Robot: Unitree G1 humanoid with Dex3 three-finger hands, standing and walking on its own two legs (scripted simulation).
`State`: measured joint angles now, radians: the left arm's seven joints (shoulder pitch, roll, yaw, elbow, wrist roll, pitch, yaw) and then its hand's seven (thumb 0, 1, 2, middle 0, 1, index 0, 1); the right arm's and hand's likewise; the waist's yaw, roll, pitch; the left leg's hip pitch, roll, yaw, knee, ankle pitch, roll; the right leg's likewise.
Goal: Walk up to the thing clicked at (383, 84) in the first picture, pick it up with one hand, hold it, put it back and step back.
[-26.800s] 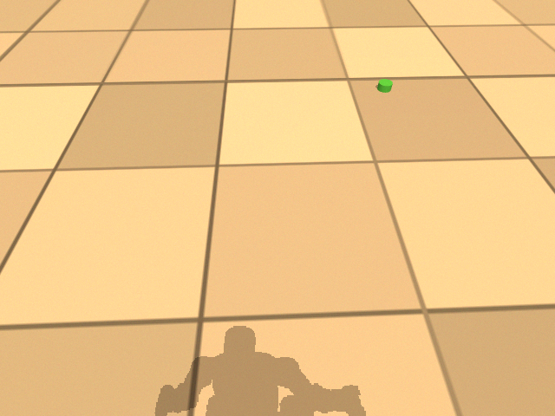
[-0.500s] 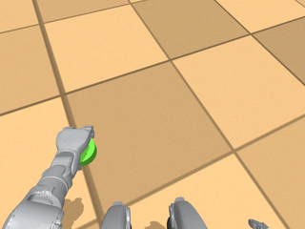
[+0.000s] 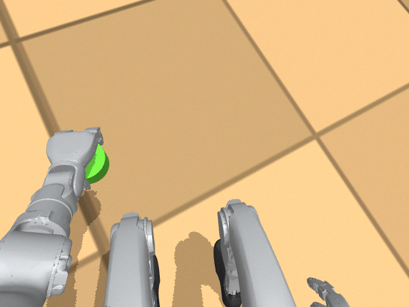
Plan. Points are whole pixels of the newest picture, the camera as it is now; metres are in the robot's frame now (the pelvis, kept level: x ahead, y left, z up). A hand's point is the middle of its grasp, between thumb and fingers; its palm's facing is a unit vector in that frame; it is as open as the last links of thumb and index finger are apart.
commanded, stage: crouch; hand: left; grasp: from above
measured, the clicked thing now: (86, 162) +0.43 +0.21 -0.18
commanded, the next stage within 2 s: lower in 0.88 s
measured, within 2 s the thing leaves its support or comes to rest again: neither
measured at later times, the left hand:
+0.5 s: hand (93, 166) +0.45 +0.22 -0.26, palm faces -0.46 -0.02 -0.89, open 11.4 cm
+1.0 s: hand (100, 166) +0.46 +0.22 -0.31, palm faces -0.46 -0.03 -0.89, open 11.3 cm
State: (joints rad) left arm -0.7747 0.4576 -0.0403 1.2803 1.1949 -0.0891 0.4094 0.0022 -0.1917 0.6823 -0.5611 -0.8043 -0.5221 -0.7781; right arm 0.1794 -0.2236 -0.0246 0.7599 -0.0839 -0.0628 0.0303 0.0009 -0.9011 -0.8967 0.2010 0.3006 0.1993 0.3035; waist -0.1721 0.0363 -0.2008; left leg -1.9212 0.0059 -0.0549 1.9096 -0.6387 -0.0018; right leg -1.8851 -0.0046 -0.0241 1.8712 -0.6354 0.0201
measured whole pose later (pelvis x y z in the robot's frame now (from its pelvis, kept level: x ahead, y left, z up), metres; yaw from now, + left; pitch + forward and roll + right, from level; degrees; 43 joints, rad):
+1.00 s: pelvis -0.01 -0.01 -0.13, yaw -3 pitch +35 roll -5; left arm -0.97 0.62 0.07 1.51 1.24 -0.14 0.47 0.00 -0.18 0.65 -0.57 -0.79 -0.53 -0.76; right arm 0.16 -0.27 0.04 0.78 -0.16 -0.10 0.14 0.00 -0.91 -0.90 0.20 0.30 0.20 0.30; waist -0.25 0.00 -0.06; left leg -2.28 0.01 -0.11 2.35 -0.69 -0.02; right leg -2.24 0.02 -0.06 2.28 -0.66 0.02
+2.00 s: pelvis -0.01 +0.00 -0.18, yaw -9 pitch +30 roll -11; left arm -1.01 0.82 0.16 1.73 1.31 -0.20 0.65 0.00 -0.15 0.63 -0.55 -0.78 -0.52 -0.75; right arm 0.15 -0.32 0.17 0.77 -0.26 -0.22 0.28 0.00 -0.90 -0.89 0.20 0.30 0.20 0.30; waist -0.36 -0.07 0.10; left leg -2.36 0.01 -0.21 2.54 -0.72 -0.02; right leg -2.29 0.05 -0.14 2.40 -0.65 0.04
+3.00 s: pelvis -0.01 +0.01 -0.18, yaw -11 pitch +27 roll -13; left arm -1.05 0.93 0.13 1.82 1.27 -0.19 0.72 0.01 -0.14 0.63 -0.56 -0.77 -0.53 -0.73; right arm 0.09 -0.36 0.26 0.73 -0.28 -0.33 0.34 0.00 -0.91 -0.90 0.20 0.30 0.19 0.30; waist -0.41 -0.13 0.19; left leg -2.33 0.02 -0.26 2.56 -0.72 -0.01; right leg -2.24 0.06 -0.18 2.38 -0.63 0.05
